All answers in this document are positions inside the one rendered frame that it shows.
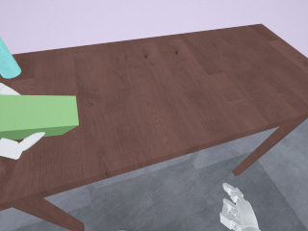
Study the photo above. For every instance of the sponge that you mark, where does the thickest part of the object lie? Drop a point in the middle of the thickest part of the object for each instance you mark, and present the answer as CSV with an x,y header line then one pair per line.
x,y
24,115

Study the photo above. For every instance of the robot right hand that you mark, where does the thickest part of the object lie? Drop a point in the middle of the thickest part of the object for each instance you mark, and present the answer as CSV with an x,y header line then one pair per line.
x,y
241,215

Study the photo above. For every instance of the table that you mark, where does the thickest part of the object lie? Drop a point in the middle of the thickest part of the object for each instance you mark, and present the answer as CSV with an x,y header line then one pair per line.
x,y
144,101

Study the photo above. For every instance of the robot left hand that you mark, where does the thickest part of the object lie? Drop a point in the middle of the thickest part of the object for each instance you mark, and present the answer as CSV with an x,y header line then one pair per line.
x,y
13,149

